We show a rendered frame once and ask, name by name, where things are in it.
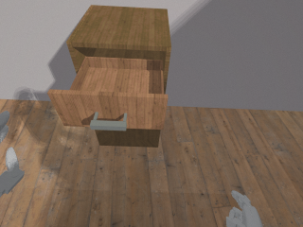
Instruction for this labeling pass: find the robot right hand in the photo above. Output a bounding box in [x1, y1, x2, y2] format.
[226, 190, 263, 227]

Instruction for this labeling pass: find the robot left hand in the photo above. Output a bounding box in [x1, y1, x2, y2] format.
[0, 111, 25, 197]

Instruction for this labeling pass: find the drawer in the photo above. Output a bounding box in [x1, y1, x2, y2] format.
[47, 56, 169, 130]

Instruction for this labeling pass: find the cabinet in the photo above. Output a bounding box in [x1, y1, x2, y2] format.
[66, 5, 171, 148]

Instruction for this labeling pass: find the handle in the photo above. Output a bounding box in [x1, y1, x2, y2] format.
[90, 112, 127, 131]

